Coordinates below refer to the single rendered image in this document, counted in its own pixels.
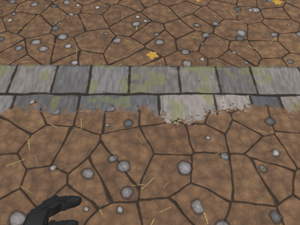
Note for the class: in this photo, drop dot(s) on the robot left hand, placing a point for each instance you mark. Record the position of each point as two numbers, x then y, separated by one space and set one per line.
50 207

